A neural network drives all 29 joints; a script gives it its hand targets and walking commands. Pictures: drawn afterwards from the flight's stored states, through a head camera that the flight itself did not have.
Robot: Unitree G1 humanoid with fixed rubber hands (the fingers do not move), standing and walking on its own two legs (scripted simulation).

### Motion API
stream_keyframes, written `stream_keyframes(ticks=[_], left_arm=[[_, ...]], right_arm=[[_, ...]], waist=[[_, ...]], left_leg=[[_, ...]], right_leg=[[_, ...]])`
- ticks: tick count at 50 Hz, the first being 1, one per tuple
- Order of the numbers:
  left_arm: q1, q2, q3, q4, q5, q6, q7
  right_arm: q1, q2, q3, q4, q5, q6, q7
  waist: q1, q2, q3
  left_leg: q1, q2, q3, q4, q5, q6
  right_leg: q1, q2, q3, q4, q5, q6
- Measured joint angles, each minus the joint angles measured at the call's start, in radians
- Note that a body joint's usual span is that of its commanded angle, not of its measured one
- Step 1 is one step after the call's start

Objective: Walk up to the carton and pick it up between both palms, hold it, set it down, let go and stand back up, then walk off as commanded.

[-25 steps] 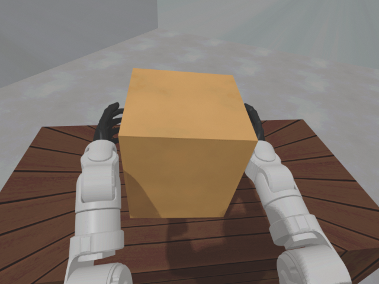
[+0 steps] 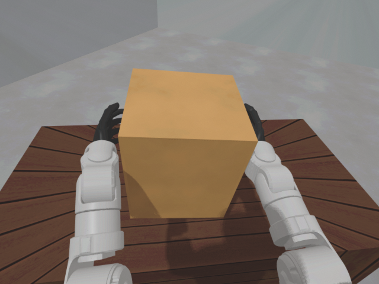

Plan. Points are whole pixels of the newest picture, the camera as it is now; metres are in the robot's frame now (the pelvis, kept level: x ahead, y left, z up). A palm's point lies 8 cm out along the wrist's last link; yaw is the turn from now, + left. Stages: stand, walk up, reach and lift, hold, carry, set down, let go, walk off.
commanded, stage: hold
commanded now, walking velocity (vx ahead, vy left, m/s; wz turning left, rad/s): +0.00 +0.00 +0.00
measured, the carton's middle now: (181, 147) +0.38 +0.00 +0.15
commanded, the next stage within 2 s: none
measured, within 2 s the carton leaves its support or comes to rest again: neither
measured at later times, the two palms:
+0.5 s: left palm (105, 142) +0.36 +0.15 +0.18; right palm (253, 141) +0.36 -0.15 +0.17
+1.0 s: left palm (105, 142) +0.36 +0.15 +0.18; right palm (253, 141) +0.36 -0.15 +0.17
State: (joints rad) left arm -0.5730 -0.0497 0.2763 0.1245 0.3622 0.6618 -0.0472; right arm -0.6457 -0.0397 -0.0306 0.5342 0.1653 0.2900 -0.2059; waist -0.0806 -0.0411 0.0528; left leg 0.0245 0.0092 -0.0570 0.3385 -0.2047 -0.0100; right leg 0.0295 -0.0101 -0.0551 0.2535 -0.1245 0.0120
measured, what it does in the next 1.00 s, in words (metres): stands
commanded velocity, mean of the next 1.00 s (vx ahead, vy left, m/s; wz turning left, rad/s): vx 0.00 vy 0.00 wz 0.00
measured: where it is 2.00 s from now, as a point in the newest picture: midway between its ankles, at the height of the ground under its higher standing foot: outside the picture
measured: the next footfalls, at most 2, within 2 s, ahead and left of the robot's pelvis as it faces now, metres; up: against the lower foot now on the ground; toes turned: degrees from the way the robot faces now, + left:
none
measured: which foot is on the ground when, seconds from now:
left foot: down 0.00-1.00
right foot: down 0.00-1.00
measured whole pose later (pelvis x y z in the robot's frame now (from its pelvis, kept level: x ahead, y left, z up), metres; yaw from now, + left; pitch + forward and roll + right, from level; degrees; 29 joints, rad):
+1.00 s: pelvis +0.00 +0.00 +0.00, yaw +0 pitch -9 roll -1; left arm -0.57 -0.05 0.28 0.13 0.36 0.66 -0.05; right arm -0.65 -0.04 -0.03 0.54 0.16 0.28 -0.20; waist -0.08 -0.04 0.05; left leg 0.02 0.01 -0.06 0.34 -0.20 -0.01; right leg 0.03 -0.01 -0.05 0.25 -0.12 0.01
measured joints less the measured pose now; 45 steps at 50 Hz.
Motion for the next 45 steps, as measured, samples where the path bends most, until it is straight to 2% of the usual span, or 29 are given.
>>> stream_keyframes(ticks=[45], left_arm=[[-0.002,0.0,0.001,0.007,0.0,-0.001,0.0]], right_arm=[[-0.002,0.001,-0.003,0.005,-0.003,-0.005,0.001]], waist=[[0.001,0.0,0.001]], left_leg=[[0.0,0.0,0.001,-0.002,0.002,0.0]], right_leg=[[-0.001,-0.001,0.0,0.001,0.0,0.0]])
